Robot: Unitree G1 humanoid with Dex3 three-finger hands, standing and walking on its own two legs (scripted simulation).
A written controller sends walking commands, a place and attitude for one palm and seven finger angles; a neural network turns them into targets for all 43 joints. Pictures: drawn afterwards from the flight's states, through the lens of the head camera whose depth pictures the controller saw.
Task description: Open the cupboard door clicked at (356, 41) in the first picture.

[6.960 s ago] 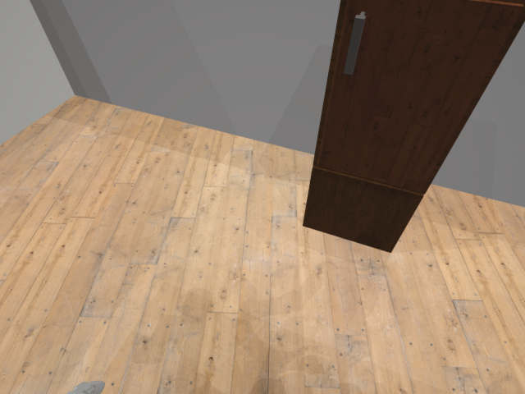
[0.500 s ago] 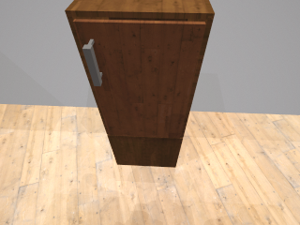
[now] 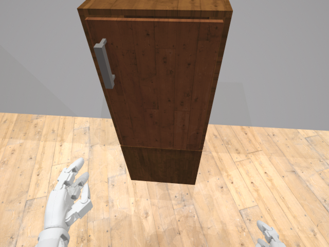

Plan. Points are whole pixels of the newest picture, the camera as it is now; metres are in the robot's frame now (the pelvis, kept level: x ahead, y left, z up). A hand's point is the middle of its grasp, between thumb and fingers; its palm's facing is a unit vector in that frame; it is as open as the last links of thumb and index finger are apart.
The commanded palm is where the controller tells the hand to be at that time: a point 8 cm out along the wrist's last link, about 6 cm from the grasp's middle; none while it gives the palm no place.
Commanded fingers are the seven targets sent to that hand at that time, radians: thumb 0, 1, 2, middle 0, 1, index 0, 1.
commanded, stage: raise the hand with hooked fingers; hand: left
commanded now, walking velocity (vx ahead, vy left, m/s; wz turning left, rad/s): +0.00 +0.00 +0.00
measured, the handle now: (106, 64) +0.60 +0.20 +0.14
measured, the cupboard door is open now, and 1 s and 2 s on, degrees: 0 0 0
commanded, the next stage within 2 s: move the hooked fingers beside the handle in 1.88 s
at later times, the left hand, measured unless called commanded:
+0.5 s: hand (68, 207) +0.20 +0.22 +0.04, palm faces -0.07 -1.00 -0.05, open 10.4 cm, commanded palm +0.17 +0.28 +0.05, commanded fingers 0.00 0.04 0.53 -0.26 -0.86 -0.26 -0.86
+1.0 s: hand (39, 172) +0.25 +0.27 +0.11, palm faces +0.01 -1.00 -0.06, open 13.3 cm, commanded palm +0.22 +0.32 +0.12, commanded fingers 0.00 -0.50 0.30 -0.30 -1.20 -0.30 -1.20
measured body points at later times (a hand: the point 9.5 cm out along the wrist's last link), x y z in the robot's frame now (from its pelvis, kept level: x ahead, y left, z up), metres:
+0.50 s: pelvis -0.04 +0.01 -0.03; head +0.00 +0.02 +0.42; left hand +0.20 +0.28 +0.04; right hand +0.13 -0.20 -0.11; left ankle -0.01 +0.14 -0.72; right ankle +0.00 -0.11 -0.72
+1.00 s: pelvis -0.01 +0.02 +0.00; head -0.01 +0.02 +0.45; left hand +0.24 +0.32 +0.12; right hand +0.17 -0.21 -0.06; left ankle -0.01 +0.14 -0.72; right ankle +0.00 -0.11 -0.72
